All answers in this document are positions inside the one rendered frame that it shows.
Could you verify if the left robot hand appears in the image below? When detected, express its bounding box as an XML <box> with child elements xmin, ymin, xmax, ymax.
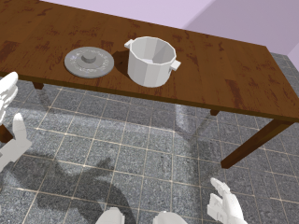
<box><xmin>0</xmin><ymin>71</ymin><xmax>32</xmax><ymax>173</ymax></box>

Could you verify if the lid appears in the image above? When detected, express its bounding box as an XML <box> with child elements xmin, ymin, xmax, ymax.
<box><xmin>64</xmin><ymin>47</ymin><xmax>114</xmax><ymax>78</ymax></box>

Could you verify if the knob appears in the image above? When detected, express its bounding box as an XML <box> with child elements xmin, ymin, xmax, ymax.
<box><xmin>83</xmin><ymin>51</ymin><xmax>96</xmax><ymax>63</ymax></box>

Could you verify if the robot right thigh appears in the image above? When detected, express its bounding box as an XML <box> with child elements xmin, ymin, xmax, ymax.
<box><xmin>152</xmin><ymin>212</ymin><xmax>188</xmax><ymax>224</ymax></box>

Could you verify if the robot thigh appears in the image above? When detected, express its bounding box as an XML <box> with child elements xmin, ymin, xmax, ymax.
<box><xmin>95</xmin><ymin>209</ymin><xmax>125</xmax><ymax>224</ymax></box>
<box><xmin>152</xmin><ymin>212</ymin><xmax>188</xmax><ymax>224</ymax></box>

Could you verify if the right robot hand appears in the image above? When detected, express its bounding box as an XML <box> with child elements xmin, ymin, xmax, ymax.
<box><xmin>207</xmin><ymin>177</ymin><xmax>244</xmax><ymax>224</ymax></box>

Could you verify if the pot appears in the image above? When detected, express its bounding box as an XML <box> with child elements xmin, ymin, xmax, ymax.
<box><xmin>124</xmin><ymin>36</ymin><xmax>181</xmax><ymax>88</ymax></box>

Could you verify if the robot left thigh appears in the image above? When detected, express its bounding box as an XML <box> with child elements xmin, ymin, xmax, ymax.
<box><xmin>95</xmin><ymin>209</ymin><xmax>125</xmax><ymax>224</ymax></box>

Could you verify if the table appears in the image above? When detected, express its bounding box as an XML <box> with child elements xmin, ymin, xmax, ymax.
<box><xmin>0</xmin><ymin>0</ymin><xmax>299</xmax><ymax>169</ymax></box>

